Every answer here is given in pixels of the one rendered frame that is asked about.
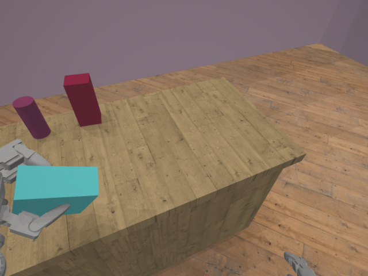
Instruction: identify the left robot hand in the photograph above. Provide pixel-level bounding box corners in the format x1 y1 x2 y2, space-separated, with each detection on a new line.
0 139 70 240

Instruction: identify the sponge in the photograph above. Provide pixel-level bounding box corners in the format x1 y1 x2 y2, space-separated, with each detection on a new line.
12 166 99 217

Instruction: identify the table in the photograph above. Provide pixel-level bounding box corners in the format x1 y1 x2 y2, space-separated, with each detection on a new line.
0 77 306 276

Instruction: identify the right robot hand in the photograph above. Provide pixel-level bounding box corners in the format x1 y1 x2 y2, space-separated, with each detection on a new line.
284 252 316 276

